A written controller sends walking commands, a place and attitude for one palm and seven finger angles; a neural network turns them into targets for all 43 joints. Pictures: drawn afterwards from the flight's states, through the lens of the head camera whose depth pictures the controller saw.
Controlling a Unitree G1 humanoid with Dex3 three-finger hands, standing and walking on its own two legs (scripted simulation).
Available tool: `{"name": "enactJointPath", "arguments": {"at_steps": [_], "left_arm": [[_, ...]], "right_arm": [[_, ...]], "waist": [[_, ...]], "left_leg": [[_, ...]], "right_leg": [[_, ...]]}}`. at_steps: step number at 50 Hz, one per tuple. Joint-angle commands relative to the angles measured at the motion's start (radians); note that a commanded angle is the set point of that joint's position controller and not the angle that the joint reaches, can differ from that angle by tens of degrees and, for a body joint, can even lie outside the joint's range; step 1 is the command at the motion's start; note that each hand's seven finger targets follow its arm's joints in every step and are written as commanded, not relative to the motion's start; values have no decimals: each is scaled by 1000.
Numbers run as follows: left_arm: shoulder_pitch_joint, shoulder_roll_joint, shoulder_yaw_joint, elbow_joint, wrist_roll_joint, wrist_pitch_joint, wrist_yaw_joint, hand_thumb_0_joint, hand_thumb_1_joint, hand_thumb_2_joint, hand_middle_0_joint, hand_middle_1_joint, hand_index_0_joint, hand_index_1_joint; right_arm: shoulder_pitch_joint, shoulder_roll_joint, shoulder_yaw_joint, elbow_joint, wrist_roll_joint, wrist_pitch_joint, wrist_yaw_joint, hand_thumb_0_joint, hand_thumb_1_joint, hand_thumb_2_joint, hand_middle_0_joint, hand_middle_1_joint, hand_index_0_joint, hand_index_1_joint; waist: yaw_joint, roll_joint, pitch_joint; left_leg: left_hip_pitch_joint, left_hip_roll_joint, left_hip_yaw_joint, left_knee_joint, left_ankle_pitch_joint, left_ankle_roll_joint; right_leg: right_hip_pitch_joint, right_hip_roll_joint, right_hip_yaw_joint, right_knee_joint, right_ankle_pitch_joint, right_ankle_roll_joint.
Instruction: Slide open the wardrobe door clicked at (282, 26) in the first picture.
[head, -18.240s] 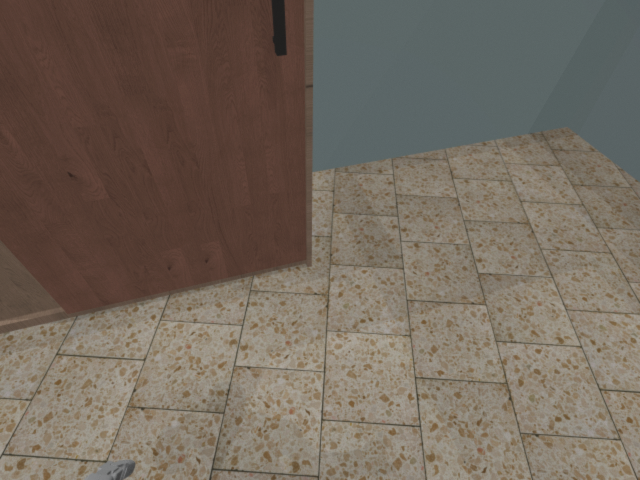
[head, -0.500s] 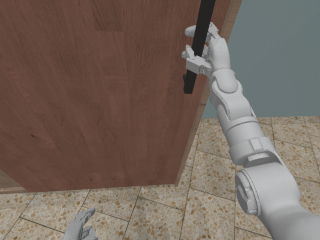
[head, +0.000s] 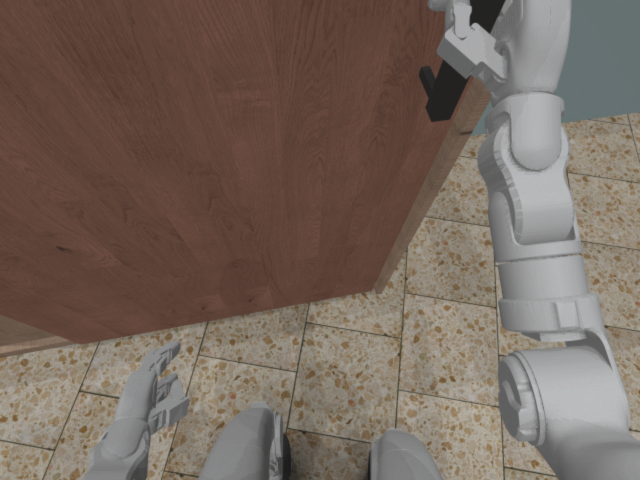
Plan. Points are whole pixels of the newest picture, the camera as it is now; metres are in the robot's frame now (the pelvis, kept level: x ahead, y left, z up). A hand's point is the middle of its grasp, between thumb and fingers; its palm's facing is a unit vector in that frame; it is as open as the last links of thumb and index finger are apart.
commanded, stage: step sideways, sliding the door along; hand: right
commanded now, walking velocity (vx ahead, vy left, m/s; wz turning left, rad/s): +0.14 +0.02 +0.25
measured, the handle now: out of the picture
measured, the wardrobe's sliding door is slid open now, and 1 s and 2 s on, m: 0.02 0.26 0.57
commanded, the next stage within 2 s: none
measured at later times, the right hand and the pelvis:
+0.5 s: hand (342, 46) +0.44 -0.02 +0.23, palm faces +0.07 +1.00 -0.07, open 6.4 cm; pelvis +0.05 +0.09 +0.01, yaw +1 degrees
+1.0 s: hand (149, 69) +0.42 +0.12 +0.23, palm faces -0.09 +1.00 -0.01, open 6.4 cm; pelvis +0.04 +0.19 +0.01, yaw +4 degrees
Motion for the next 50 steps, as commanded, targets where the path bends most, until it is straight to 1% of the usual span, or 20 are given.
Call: {"name": "enactJointPath", "arguments": {"at_steps": [1,5,6,8,10,12,13,15,17,21,28,30,31,32,33,35,41,42,44,50], "left_arm": [[-4,103,22,-148,-5,-63,-31,0,900,900,-200,-300,-200,-300],[-34,86,-11,-184,-21,-96,-8,0,900,900,-200,-300,-200,-300],[-49,70,-16,-186,-30,-105,0,0,900,900,-200,-300,-200,-300],[-83,63,-6,-168,-25,-107,26,0,900,900,-200,-300,-200,-300],[-71,22,-28,-162,-22,-130,34,0,900,900,-200,-300,-200,-300],[-54,25,-37,-138,-13,-143,28,0,900,900,-200,-300,-200,-300],[-63,40,-29,-137,-9,-141,24,0,900,900,-200,-300,-200,-300],[-47,87,12,-192,-11,-126,-20,0,900,900,-200,-300,-200,-300],[-5,86,15,-196,-7,-133,-50,0,900,900,-200,-300,-200,-300],[19,95,6,-196,-3,-134,-64,0,900,900,-200,-300,-200,-300],[-23,66,-36,-223,-7,-141,-50,0,900,900,-200,-300,-200,-300],[-51,43,-51,-231,-23,-140,-49,0,900,900,-200,-300,-200,-300],[-69,25,-55,-232,-28,-136,-38,0,900,900,-200,-300,-200,-300],[-77,14,-44,-243,-24,-131,-27,0,900,900,-200,-300,-200,-300],[-64,34,-24,-225,-12,-130,-15,0,900,900,-200,-300,-200,-300],[-75,-17,-74,-205,-8,-144,-22,0,900,900,-200,-300,-200,-300],[-66,15,-33,-216,8,-79,-31,0,900,900,-200,-300,-200,-300],[-55,33,-18,-225,5,-73,-33,0,900,900,-200,-300,-200,-300],[-65,77,13,-263,1,-73,-53,0,900,900,-200,-300,-200,-300],[-41,93,11,-235,10,-65,-74,0,900,900,-200,-300,-200,-300]], "right_arm": [[-584,132,231,-415,-22,-154,89,0,-900,-900,450,1400,450,1400],[-512,137,253,-448,-27,-129,90,0,-900,-900,450,1400,450,1400],[-503,114,243,-460,-37,-124,86,0,-900,-900,450,1400,450,1400],[-437,24,187,-506,-50,-103,67,0,-900,-900,450,1400,450,1400],[-398,122,277,-656,-32,-100,74,0,-900,-900,450,1400,450,1400],[-402,158,309,-700,-35,-117,70,0,-900,-900,450,1400,450,1400],[-415,156,321,-721,-37,-133,65,0,-900,-900,450,1400,450,1400],[-386,211,370,-733,-15,-150,85,0,-900,-900,450,1400,450,1400],[-466,214,358,-762,-41,-163,91,0,-900,-900,450,1400,450,1400],[-332,184,325,-695,-46,-142,87,0,-900,-900,450,1400,450,1400],[-170,86,241,-764,-39,-146,88,0,-900,-900,450,1400,450,1400],[-119,62,217,-774,-44,-154,87,0,-900,-900,450,1400,450,1400],[-101,35,203,-773,-53,-158,83,0,-900,-900,450,1400,450,1400],[-28,-10,169,-775,-52,-150,72,0,-900,-900,450,1400,450,1400],[76,-3,169,-762,-37,-118,64,0,-900,-900,450,1400,450,1400],[44,72,242,-951,-41,-150,60,0,-900,-900,450,1400,450,1400],[10,98,286,-961,-70,-214,56,0,-900,-900,450,1400,450,1400],[-10,112,312,-943,-63,-215,65,0,-900,-900,450,1400,450,1400],[-26,166,340,-875,-51,-205,81,0,-900,-900,450,1400,450,1400],[-123,191,321,-727,-73,-141,83,0,-900,-900,450,1400,450,1400]], "waist": [[158,-200,-692],[142,-162,-646],[134,-59,-638],[111,312,-646],[119,221,-655],[153,240,-697],[164,160,-724],[117,-112,-815],[145,-163,-781],[149,-179,-678],[141,-262,-615],[120,-147,-632],[115,13,-624],[75,299,-636],[70,350,-657],[100,227,-640],[125,198,-770],[142,179,-770],[112,-205,-765],[127,-179,-612]], "left_leg": [[-87,98,-93,-24,13,-8],[278,28,64,-326,366,-43],[345,81,29,-393,684,-39],[523,332,-375,-414,1394,112],[564,329,-334,-326,1419,129],[531,255,-180,-241,1362,71],[408,209,-120,-164,1191,28],[-16,81,-62,59,47,-35],[-161,74,-75,132,-91,-27],[-214,67,-16,49,8,-36],[60,-15,91,-294,256,-53],[274,18,68,-410,509,-51],[349,125,-26,-435,873,-23],[499,290,-300,-422,1493,93],[501,361,-374,-412,1584,128],[600,337,-308,-377,1507,142],[479,235,-160,-328,1249,99],[324,202,-146,-282,1065,75],[-100,58,-78,1,-34,-15],[-173,67,-46,154,22,-40]], "right_leg": [[548,-322,133,-37,848,-220],[292,-148,-54,100,579,-104],[206,-64,-94,210,430,-73],[-150,140,-5,455,-328,4],[-175,120,88,369,-345,-33],[-24,93,21,32,-128,-39],[177,43,-27,-142,191,-39],[583,-291,197,-76,1153,-204],[648,-320,153,-53,1128,-238],[670,-288,71,-56,1133,-189],[529,-225,-90,44,1079,-104],[355,-185,-68,176,854,-92],[212,-105,-78,298,463,-63],[-54,83,-57,471,-230,-2],[-119,122,64,519,-437,-1],[-192,105,124,432,-388,-18],[165,64,-18,-100,83,-18],[330,-18,20,-179,272,-52],[636,-398,262,-154,1195,-240],[489,-332,64,-156,924,-178]]}}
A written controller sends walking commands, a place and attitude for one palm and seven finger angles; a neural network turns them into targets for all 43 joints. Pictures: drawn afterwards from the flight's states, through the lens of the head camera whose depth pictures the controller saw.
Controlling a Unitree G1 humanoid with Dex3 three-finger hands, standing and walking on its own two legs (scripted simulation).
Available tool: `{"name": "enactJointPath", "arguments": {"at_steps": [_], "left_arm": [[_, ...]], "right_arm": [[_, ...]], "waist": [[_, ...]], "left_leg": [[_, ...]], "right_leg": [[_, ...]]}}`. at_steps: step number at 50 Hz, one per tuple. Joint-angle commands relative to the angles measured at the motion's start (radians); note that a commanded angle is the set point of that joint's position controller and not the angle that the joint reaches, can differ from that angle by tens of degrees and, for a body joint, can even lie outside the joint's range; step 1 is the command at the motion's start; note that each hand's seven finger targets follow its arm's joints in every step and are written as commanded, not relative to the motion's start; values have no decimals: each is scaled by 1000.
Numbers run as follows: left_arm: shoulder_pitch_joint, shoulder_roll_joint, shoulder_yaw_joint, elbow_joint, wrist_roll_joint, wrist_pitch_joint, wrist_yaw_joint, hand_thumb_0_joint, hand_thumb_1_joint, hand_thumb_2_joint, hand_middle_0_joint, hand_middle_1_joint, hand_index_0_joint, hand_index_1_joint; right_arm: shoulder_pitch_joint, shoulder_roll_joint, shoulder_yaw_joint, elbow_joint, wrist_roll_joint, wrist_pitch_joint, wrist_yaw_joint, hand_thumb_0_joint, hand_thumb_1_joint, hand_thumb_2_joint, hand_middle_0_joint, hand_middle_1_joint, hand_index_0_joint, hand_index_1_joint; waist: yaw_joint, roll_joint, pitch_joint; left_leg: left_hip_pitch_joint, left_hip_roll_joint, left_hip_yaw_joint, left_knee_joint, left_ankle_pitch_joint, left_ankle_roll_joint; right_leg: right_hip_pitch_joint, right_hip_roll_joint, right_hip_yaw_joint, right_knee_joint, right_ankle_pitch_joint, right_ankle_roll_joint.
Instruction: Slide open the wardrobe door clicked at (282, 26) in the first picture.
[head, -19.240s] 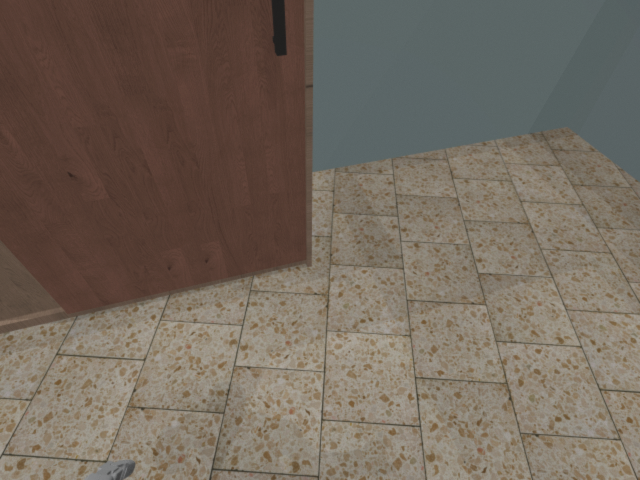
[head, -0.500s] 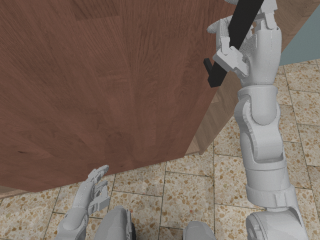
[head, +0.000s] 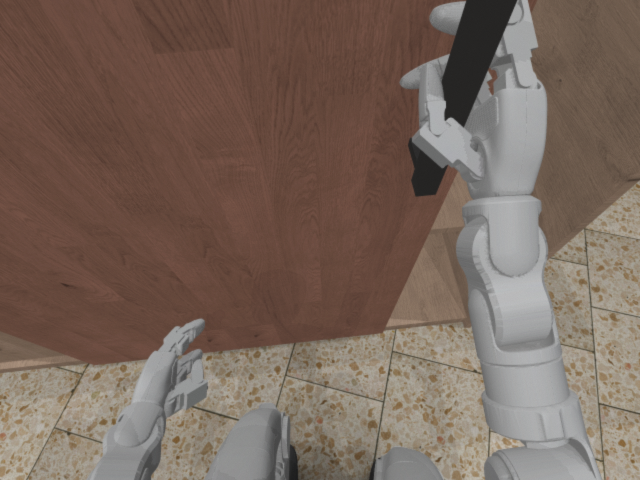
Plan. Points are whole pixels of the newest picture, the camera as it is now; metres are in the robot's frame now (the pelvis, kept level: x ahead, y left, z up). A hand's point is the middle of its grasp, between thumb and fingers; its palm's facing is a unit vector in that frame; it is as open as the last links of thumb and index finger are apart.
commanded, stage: step sideways, sliding the door along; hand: right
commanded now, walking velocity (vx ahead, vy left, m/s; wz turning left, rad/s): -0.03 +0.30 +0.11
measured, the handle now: (466, 20) +0.42 -0.11 +0.28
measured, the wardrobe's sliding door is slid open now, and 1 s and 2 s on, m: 0.26 0.57 0.69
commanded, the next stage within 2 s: stop walking and hold the door there in 1.54 s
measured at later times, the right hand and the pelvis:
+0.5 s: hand (221, 144) +0.36 +0.07 +0.23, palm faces -0.03 +1.00 -0.01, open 6.0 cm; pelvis -0.04 +0.15 -0.01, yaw +3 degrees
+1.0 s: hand (21, 161) +0.35 +0.22 +0.23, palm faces +0.03 +1.00 -0.03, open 6.0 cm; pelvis -0.07 +0.32 -0.01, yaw +1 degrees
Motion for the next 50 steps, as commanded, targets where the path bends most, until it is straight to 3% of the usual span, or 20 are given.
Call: {"name": "enactJointPath", "arguments": {"at_steps": [1,10,12,13,14,15,18,20,22,25,30,35,37,39,42,44,45,46,47,50], "left_arm": [[-37,123,34,-134,-4,-29,2,0,900,900,-200,-300,-200,-300],[-42,96,4,-119,-33,-43,30,0,900,900,-200,-300,-200,-300],[-68,51,-11,-121,-57,-46,42,0,900,900,-200,-300,-200,-300],[-86,27,-18,-112,-47,-54,61,0,900,900,-200,-300,-200,-300],[-90,38,2,-111,-34,-59,72,0,900,900,-200,-300,-200,-300],[-93,38,5,-96,-27,-70,81,0,900,900,-200,-300,-200,-300],[-94,40,-13,-41,-14,-37,78,0,900,900,-200,-300,-200,-300],[-68,65,15,-55,-10,0,78,0,900,900,-200,-300,-200,-300],[-49,140,62,-81,-13,12,49,0,900,900,-200,-300,-200,-300],[-99,117,37,-69,-7,25,22,0,900,900,-200,-300,-200,-300],[-55,138,37,-66,-18,36,37,0,900,900,-200,-300,-200,-300],[-58,115,16,-79,-46,16,45,0,900,900,-200,-300,-200,-300],[-66,56,-2,-71,-59,1,56,0,900,900,-200,-300,-200,-300],[-96,74,18,-50,-39,-5,79,0,900,900,-200,-300,-200,-300],[-59,50,-10,0,-25,0,78,0,900,900,-200,-300,-200,-300],[-44,81,18,-10,-21,23,80,0,900,900,-200,-300,-200,-300],[-45,138,58,-46,-20,19,67,0,900,900,-200,-300,-200,-300],[-46,150,67,-61,-28,25,37,0,900,900,-200,-300,-200,-300],[-57,140,53,-63,-28,30,11,0,900,900,-200,-300,-200,-300],[-78,134,52,-31,-27,41,18,0,900,900,-200,-300,-200,-300]], "right_arm": [[-509,94,223,-301,-11,-104,86,0,-900,-900,450,1400,450,1400],[-491,13,137,-268,15,-118,57,0,-900,-900,450,1400,450,1400],[-508,-44,114,-253,0,-118,46,0,-900,-900,450,1400,450,1400],[-467,-80,95,-230,-2,-106,28,0,-900,-900,450,1400,450,1400],[-433,-46,120,-238,11,-93,32,0,-900,-900,450,1400,450,1400],[-453,-22,141,-306,12,-100,32,0,-900,-900,450,1400,450,1400],[-486,-39,105,-305,11,-124,15,0,-900,-900,450,1400,450,1400],[-529,-45,108,-275,15,-129,33,0,-900,-900,450,1400,450,1400],[-576,-6,127,-219,31,-124,64,0,-900,-900,450,1400,450,1400],[-695,-11,115,-198,25,-129,72,0,-900,-900,450,1400,450,1400],[-679,21,119,-55,33,-93,63,0,-900,-900,450,1400,450,1400],[-710,41,130,-25,38,-86,53,0,-900,-900,450,1400,450,1400],[-737,9,120,5,20,-83,40,0,-900,-900,450,1400,450,1400],[-752,-39,113,-22,21,-64,22,0,-900,-900,450,1400,450,1400],[-739,73,190,-96,31,-87,12,0,-900,-900,450,1400,450,1400],[-739,17,164,-90,27,-114,19,0,-900,-900,450,1400,450,1400],[-735,35,179,-107,50,-115,38,0,-900,-900,450,1400,450,1400],[-753,74,199,-78,50,-111,58,0,-900,-900,450,1400,450,1400],[-832,62,185,-90,37,-113,73,0,-900,-900,450,1400,450,1400],[-805,34,161,-41,31,-105,70,0,-900,-900,450,1400,450,1400]], "waist": [[111,-230,-568],[124,-310,-585],[104,10,-603],[103,162,-594],[60,403,-625],[73,402,-636],[114,221,-629],[126,188,-690],[116,-174,-712],[116,-219,-596],[117,-293,-561],[111,-260,-576],[104,20,-569],[75,429,-528],[116,224,-559],[146,89,-639],[131,-133,-681],[119,-150,-731],[131,-79,-695],[112,-208,-573]], "left_leg": [[-90,62,-8,30,34,-33],[272,-9,97,-544,245,-31],[489,143,-24,-661,837,11],[562,283,-155,-586,1245,80],[589,325,-269,-531,1384,155],[635,331,-255,-484,1398,180],[625,242,-89,-409,1271,133],[433,188,-29,-311,968,76],[-31,60,-24,-66,-23,-4],[-114,104,-131,130,-29,-1],[110,63,23,-122,1,-16],[371,3,107,-488,201,-28],[445,153,-34,-664,583,22],[529,338,-398,-625,908,199],[614,251,-124,-433,1082,169],[416,169,17,-191,879,72],[36,75,18,-30,386,5],[-46,58,-62,130,-103,7],[-69,73,-118,209,-84,9],[-101,115,-97,170,-31,-6]], "right_leg": [[447,-324,112,-121,938,-129],[371,-224,35,42,797,-60],[119,-66,20,268,247,-80],[-86,24,23,359,-236,-8],[-162,100,107,465,-385,12],[-196,93,168,470,-385,-4],[-99,89,60,60,-137,6],[219,23,19,-210,294,-6],[569,-401,400,-153,999,-220],[411,-425,396,-164,681,-267],[254,-303,137,-167,534,-162],[147,-195,100,31,398,-89],[0,-33,52,281,88,-31],[-276,96,130,550,-335,-1],[-202,72,91,177,-205,-14],[222,32,22,-262,348,-19],[558,-235,317,-184,792,-139],[580,-419,481,-118,1015,-246],[496,-426,461,-126,833,-270],[381,-388,329,-140,658,-259]]}}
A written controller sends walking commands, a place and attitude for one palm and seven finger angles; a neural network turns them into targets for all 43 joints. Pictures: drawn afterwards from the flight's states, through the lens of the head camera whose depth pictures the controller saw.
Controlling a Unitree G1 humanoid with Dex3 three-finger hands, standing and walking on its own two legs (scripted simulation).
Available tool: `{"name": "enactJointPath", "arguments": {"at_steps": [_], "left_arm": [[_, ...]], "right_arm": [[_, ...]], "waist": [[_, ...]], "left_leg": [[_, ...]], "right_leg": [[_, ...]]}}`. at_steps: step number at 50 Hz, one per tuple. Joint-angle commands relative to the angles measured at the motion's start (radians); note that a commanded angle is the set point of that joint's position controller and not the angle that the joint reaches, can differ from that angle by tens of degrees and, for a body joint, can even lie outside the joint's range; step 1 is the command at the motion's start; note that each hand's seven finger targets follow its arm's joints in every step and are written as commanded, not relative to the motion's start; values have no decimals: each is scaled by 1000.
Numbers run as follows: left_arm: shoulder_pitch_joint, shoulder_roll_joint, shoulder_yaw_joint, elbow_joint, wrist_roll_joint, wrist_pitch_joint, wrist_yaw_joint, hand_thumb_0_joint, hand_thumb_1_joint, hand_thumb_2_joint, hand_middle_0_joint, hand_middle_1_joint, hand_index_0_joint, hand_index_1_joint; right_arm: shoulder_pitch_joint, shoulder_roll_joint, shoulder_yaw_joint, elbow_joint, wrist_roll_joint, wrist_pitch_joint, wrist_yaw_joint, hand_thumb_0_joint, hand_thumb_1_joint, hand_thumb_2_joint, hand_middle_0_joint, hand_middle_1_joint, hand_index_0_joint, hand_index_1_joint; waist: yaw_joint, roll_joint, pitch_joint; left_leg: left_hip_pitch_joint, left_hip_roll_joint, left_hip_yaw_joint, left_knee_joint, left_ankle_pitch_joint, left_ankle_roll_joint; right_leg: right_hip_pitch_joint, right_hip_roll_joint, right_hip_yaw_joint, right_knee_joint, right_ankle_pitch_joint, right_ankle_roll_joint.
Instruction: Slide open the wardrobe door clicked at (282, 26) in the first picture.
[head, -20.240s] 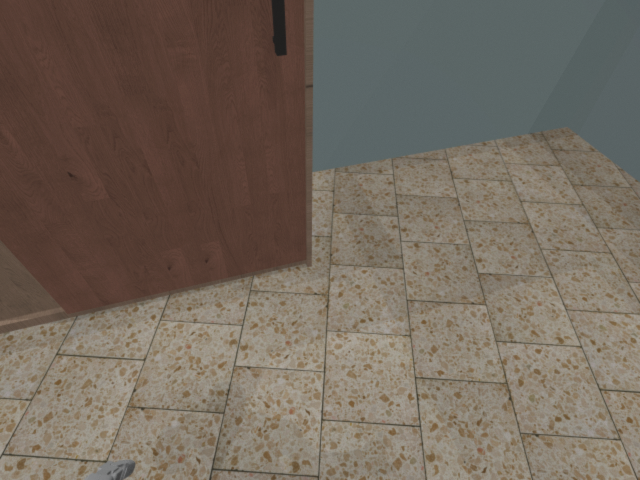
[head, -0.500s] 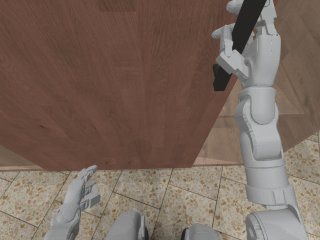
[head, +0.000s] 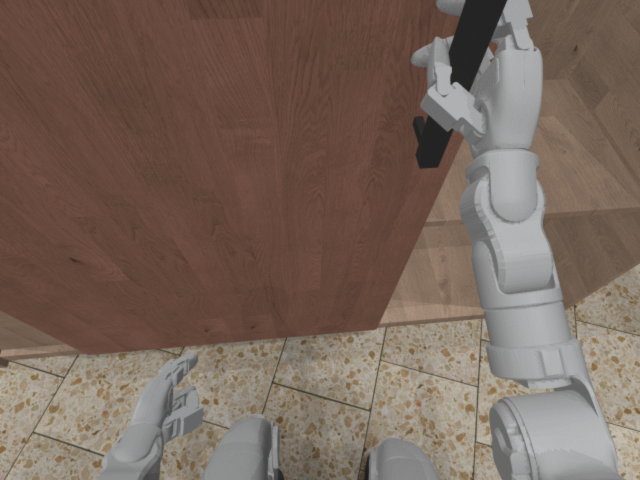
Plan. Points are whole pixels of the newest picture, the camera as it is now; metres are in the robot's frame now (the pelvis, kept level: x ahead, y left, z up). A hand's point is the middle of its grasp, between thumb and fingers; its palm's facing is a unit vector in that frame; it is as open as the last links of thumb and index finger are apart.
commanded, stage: step sideways, sliding the door along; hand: right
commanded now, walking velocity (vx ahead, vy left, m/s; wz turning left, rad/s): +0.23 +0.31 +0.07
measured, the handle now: out of the picture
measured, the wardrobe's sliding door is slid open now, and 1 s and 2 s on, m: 0.57 0.69 0.69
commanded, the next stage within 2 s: stop walking and hold the door there in 0.54 s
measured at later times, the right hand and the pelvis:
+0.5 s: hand (299, 95) +0.41 +0.01 +0.23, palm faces +0.18 +0.98 -0.06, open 6.2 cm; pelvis +0.00 +0.17 +0.00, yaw -2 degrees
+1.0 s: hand (300, 88) +0.42 +0.01 +0.23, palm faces +0.50 +0.85 -0.15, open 6.1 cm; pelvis +0.02 +0.29 +0.01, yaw +3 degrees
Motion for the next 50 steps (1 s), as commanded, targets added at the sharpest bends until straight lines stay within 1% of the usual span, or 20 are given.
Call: {"name": "enactJointPath", "arguments": {"at_steps": [1,9,11,12,13,15,17,18,20,23,28,32,33,35,36,37,39,41,45,50], "left_arm": [[-69,143,44,-143,-6,-42,-7,0,900,900,-200,-300,-200,-300],[-68,115,18,-185,-35,-71,13,0,900,900,-200,-300,-200,-300],[-73,57,-1,-179,-41,-82,23,0,900,900,-200,-300,-200,-300],[-97,67,16,-179,-30,-77,35,0,900,900,-200,-300,-200,-300],[-111,94,23,-166,-21,-80,50,0,900,900,-200,-300,-200,-300],[-105,48,-11,-127,-14,-92,50,0,900,900,-200,-300,-200,-300],[-93,63,2,-129,-7,-69,47,0,900,900,-200,-300,-200,-300],[-92,79,16,-138,-6,-61,48,0,900,900,-200,-300,-200,-300],[-76,162,75,-200,-13,-62,4,0,900,900,-200,-300,-200,-300],[-92,147,59,-186,-8,-61,-31,0,900,900,-200,-300,-200,-300],[-50,156,47,-197,-12,-56,-14,0,900,900,-200,-300,-200,-300],[-26,154,34,-205,-21,-73,-12,0,900,900,-200,-300,-200,-300],[41,218,44,-125,-11,-61,13,0,900,900,-200,-300,-200,-300],[17,153,11,-172,-28,-70,16,0,900,900,-200,-300,-200,-300],[3,109,-3,-165,-24,-85,30,0,900,900,-200,-300,-200,-300],[5,125,-2,-161,-19,-94,54,0,900,900,-200,-300,-200,-300],[-2,128,-28,-146,-21,-117,75,0,900,900,-200,-300,-200,-300],[-5,148,-37,-116,-6,-126,98,0,900,900,-200,-300,-200,-300],[-16,166,-21,-119,0,-114,111,0,900,900,-200,-300,-200,-300],[28,201,-10,-156,-18,-88,98,0,900,900,-200,-300,-200,-300]], "right_arm": [[-602,102,226,-317,-31,-123,102,0,-900,-900,450,1400,450,1400],[-565,120,227,-281,-26,-109,95,0,-900,-900,450,1400,450,1400],[-570,54,190,-267,-51,-108,81,0,-900,-900,450,1400,450,1400],[-554,-27,136,-289,-47,-95,68,0,-900,-900,450,1400,450,1400],[-533,-39,136,-323,-34,-76,61,0,-900,-900,450,1400,450,1400],[-503,98,233,-423,-19,-89,53,0,-900,-900,450,1400,450,1400],[-487,96,235,-434,-27,-117,54,0,-900,-900,450,1400,450,1400],[-484,83,242,-455,-25,-134,60,0,-900,-900,450,1400,450,1400],[-509,143,277,-452,-17,-145,99,0,-900,-900,450,1400,450,1400],[-605,94,230,-463,-30,-151,106,0,-900,-900,450,1400,450,1400],[-540,39,171,-393,-25,-104,103,0,-900,-900,450,1400,450,1400],[-500,-29,99,-359,-13,-114,93,0,-900,-900,450,1400,450,1400],[-245,-578,-449,-6,-60,-101,45,0,-900,-900,450,1400,450,1400],[-311,-437,-273,-118,-72,-117,82,0,-900,-900,450,1400,450,1400],[-300,-555,-370,-73,-83,-121,70,0,-900,-900,450,1400,450,1400],[-170,-587,-425,50,-65,-87,55,0,-900,-900,450,1400,450,1400],[-168,-541,-406,-104,-43,-74,27,0,-900,-900,450,1400,450,1400],[-121,-612,-512,-75,-55,-84,-4,0,-900,-900,450,1400,450,1400],[-88,-555,-449,-146,-66,-96,-6,0,-900,-900,450,1400,450,1400],[-9,-447,-312,-136,-66,-90,20,0,-900,-900,450,1400,450,1400]], "waist": [[118,-195,-572],[111,-247,-588],[114,82,-567],[91,413,-551],[80,456,-546],[108,259,-528],[126,239,-583],[138,185,-613],[113,-116,-728],[120,-216,-626],[122,-279,-582],[132,-332,-580],[91,-321,-572],[88,-102,-584],[95,183,-568],[51,342,-561],[57,263,-554],[56,239,-570],[80,170,-624],[82,-208,-594]], "left_leg": [[-115,85,-70,60,10,-13],[291,-27,111,-531,275,-42],[415,139,-48,-691,750,10],[487,278,-319,-657,1059,130],[461,332,-436,-658,1060,194],[550,268,-229,-520,1210,177],[527,182,-82,-392,1191,99],[418,147,-28,-296,1031,53],[-69,43,-48,-8,-42,-14],[-144,72,-106,104,-37,-17],[14,35,30,-107,29,-39],[196,-27,91,-394,113,-37],[177,-48,104,-478,177,-61],[417,56,9,-722,691,-27],[592,237,-210,-669,1188,59],[581,330,-353,-611,1368,131],[644,350,-369,-573,1216,167],[621,300,-250,-565,1243,135],[585,256,-181,-553,1113,69],[234,85,-73,-512,262,-8]], "right_leg": [[400,-365,205,-179,550,-235],[245,-178,38,47,369,-85],[43,-22,-4,283,22,-20],[-190,92,20,475,-359,16],[-202,91,101,587,-437,2],[-207,59,89,343,-399,-16],[10,73,-24,-109,-43,-4],[226,4,-39,-299,257,-11],[646,-418,336,-142,1095,-227],[524,-403,247,-155,737,-259],[420,-312,28,-167,630,-158],[374,-269,24,-66,670,-106],[372,-236,-40,-57,640,-80],[188,-67,-68,250,398,-108],[-115,38,-75,440,-166,-17],[-254,81,35,593,-387,0],[-293,64,140,551,-344,-16],[-187,89,86,272,-320,-27],[60,136,11,-190,55,-22],[328,-130,164,-245,652,-109]]}}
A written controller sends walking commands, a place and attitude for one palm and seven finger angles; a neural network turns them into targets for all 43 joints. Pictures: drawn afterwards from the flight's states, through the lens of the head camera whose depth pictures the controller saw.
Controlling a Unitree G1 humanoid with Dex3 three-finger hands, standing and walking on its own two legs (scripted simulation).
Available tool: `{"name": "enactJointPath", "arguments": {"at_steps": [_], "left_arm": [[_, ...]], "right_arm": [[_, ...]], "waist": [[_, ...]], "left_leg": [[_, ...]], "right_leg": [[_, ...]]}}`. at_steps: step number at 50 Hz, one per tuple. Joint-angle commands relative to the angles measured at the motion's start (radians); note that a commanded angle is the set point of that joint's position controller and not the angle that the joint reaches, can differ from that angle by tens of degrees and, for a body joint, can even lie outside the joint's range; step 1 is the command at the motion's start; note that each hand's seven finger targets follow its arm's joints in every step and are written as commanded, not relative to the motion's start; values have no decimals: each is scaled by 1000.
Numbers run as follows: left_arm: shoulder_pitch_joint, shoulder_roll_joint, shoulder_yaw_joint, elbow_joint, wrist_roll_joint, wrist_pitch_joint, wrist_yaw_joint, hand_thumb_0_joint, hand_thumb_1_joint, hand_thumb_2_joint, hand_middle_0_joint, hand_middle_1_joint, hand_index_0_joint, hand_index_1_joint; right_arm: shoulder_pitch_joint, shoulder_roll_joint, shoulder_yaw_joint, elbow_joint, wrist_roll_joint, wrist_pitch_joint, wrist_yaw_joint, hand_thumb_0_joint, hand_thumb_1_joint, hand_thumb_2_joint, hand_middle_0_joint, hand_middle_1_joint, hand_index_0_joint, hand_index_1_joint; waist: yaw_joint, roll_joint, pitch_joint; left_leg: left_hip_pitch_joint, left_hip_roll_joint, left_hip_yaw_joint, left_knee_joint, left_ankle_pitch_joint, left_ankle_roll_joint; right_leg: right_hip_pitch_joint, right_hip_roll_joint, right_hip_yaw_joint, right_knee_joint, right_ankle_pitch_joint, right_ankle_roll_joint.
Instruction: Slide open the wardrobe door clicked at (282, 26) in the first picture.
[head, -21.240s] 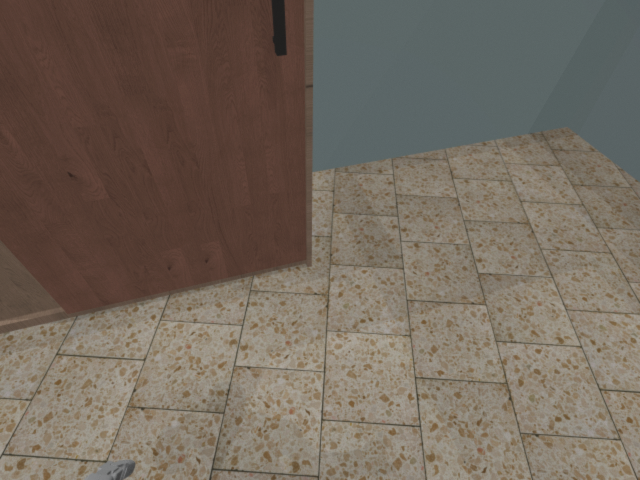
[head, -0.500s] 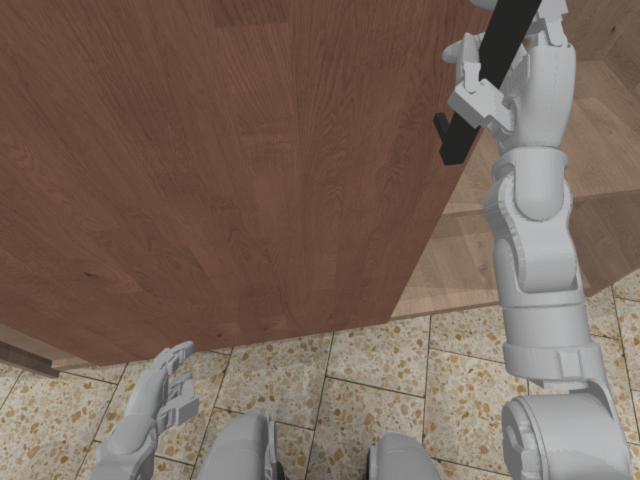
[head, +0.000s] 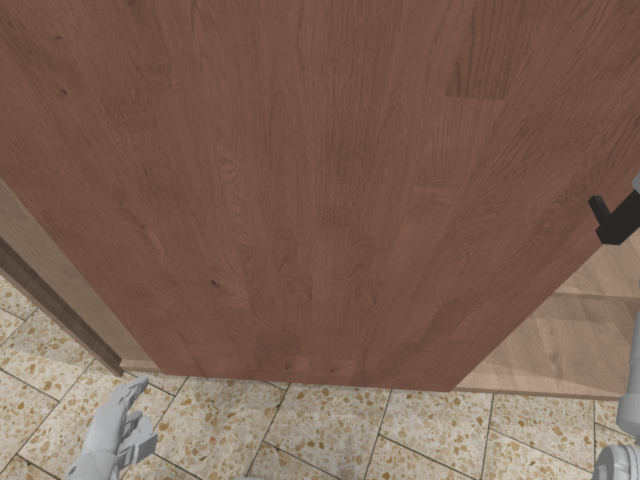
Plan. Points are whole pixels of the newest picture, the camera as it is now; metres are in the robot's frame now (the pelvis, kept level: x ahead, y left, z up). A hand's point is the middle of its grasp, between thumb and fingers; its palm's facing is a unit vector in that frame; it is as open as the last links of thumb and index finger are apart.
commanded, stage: stop walking and hold the door there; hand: right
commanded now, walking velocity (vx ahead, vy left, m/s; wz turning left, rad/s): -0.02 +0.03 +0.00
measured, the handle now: out of the picture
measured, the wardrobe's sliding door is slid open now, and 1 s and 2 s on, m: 0.69 0.69 0.69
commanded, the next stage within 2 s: none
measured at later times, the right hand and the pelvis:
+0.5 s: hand out of the picture +0.38 -0.29 +0.22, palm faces +0.57 +0.80 -0.19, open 6.1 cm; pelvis +0.00 +0.02 +0.01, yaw +5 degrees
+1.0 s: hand out of the picture +0.38 -0.30 +0.22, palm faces +0.47 +0.86 -0.21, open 6.0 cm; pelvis -0.03 -0.03 +0.00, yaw +3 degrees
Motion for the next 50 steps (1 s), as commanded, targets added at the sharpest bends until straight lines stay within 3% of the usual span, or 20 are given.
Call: {"name": "enactJointPath", "arguments": {"at_steps": [1,2,4,9,11,12,13,15,17,19,25,30,33,37,41,42,44,46,47,50], "left_arm": [[-66,77,4,-185,6,-51,4,0,900,900,-200,-300,-200,-300],[-56,75,0,-180,16,-55,9,0,900,900,-200,-300,-200,-300],[-29,86,-2,-166,17,-58,18,0,900,900,-200,-300,-200,-300],[-11,108,-12,-153,13,-66,32,0,900,900,-200,-300,-200,-300],[-9,105,-13,-144,18,-65,37,0,900,900,-200,-300,-200,-300],[11,110,-2,-138,12,-62,41,0,900,900,-200,-300,-200,-300],[20,114,3,-127,9,-56,47,0,900,900,-200,-300,-200,-300],[17,107,-1,-123,12,-51,49,0,900,900,-200,-300,-200,-300],[18,102,-5,-117,13,-45,51,0,900,900,-200,-300,-200,-300],[25,110,-4,-107,12,-38,57,0,900,900,-200,-300,-200,-300],[26,104,-5,-107,9,-33,56,0,900,900,-200,-300,-200,-300],[31,107,-1,-101,9,-31,57,0,900,900,-200,-300,-200,-300],[32,118,13,-102,9,-22,58,0,900,900,-200,-300,-200,-300],[26,113,20,-120,10,0,45,0,900,900,-200,-300,-200,-300],[7,111,22,-128,14,15,42,0,900,900,-200,-300,-200,-300],[5,110,21,-132,15,15,41,0,900,900,-200,-300,-200,-300],[-19,112,15,-148,12,16,43,0,900,900,-200,-300,-200,-300],[-42,100,5,-168,10,1,41,0,900,900,-200,-300,-200,-300],[-38,96,6,-168,11,-10,40,0,900,900,-200,-300,-200,-300],[-37,87,3,-152,9,-35,41,0,900,900,-200,-300,-200,-300]], "right_arm": [[-265,-188,111,-308,-32,-109,32,0,-900,-900,450,1400,450,1400],[-271,-204,108,-294,-40,-108,26,0,-900,-900,450,1400,450,1400],[-273,-225,104,-279,-35,-102,18,0,-900,-900,450,1400,450,1400],[-255,-237,105,-201,-31,-75,14,0,-900,-900,450,1400,450,1400],[-238,-295,48,-137,-35,-71,6,0,-900,-900,450,1400,450,1400],[-247,-316,26,-120,-35,-67,2,0,-900,-900,450,1400,450,1400],[-240,-310,43,-97,-28,-62,4,0,-900,-900,450,1400,450,1400],[-274,-330,25,-85,-29,-60,1,0,-900,-900,450,1400,450,1400],[-260,-319,33,-45,-31,-57,3,0,-900,-900,450,1400,450,1400],[-250,-378,-16,-16,-35,-58,1,0,-900,-900,450,1400,450,1400],[-236,-327,27,8,-32,-66,12,0,-900,-900,450,1400,450,1400],[-213,-353,0,51,-33,-75,10,0,-900,-900,450,1400,450,1400],[-209,-364,3,62,-35,-81,13,0,-900,-900,450,1400,450,1400],[-249,-356,10,56,-39,-86,14,0,-900,-900,450,1400,450,1400],[-287,-342,22,39,-38,-96,17,0,-900,-900,450,1400,450,1400],[-301,-326,34,22,-38,-100,19,0,-900,-900,450,1400,450,1400],[-317,-273,85,-37,-34,-111,24,0,-900,-900,450,1400,450,1400],[-332,-211,142,-111,-29,-126,30,0,-900,-900,450,1400,450,1400],[-340,-218,139,-142,-32,-130,29,0,-900,-900,450,1400,450,1400],[-377,-182,178,-190,-20,-114,25,0,-900,-900,450,1400,450,1400]], "waist": [[-6,-286,-424],[-7,-292,-387],[-2,-216,-369],[4,-166,-350],[8,-118,-362],[8,-45,-376],[15,-6,-377],[14,-23,-395],[13,-44,-386],[9,-45,-380],[11,-45,-333],[9,-34,-301],[9,-38,-296],[14,61,-305],[13,113,-313],[15,111,-316],[11,-14,-326],[8,-190,-350],[1,-228,-357],[6,-122,-392]], "left_leg": [[-37,45,-25,103,-122,12],[-55,36,-19,167,-177,14],[-58,43,-9,136,-130,10],[66,42,30,-130,39,4],[116,74,-15,-157,167,17],[110,88,-54,-154,213,22],[101,106,-85,-163,253,28],[71,118,-112,-167,295,31],[55,108,-98,-166,276,24],[62,100,-78,-159,285,16],[31,82,-58,-166,215,11],[5,82,-64,-183,170,12],[8,138,-103,-194,251,26],[7,247,-178,-191,375,59],[36,285,-154,-141,428,56],[19,273,-127,-119,395,47],[-32,188,-29,-12,236,12],[-119,90,54,204,-139,-9],[-149,77,54,325,-242,-5],[-173,83,65,412,-248,-17]], "right_leg": [[251,-304,229,-176,485,-41],[205,-310,242,-217,374,-51],[208,-299,220,-190,414,-69],[127,-244,154,-163,129,-11],[75,-210,128,-140,23,16],[72,-187,104,-113,-2,25],[83,-173,100,-90,12,28],[117,-172,99,-77,66,27],[125,-181,101,-88,84,24],[121,-188,105,-95,123,19],[109,-195,108,-124,83,16],[97,-192,106,-140,-1,14],[83,-158,84,-73,36,17],[58,-115,75,31,68,33],[54,-112,76,-5,95,34],[75,-125,85,-30,119,30],[112,-187,150,-88,174,0],[143,-276,256,-184,185,-38],[147,-296,265,-223,140,-57],[205,-274,228,-184,234,-95]]}}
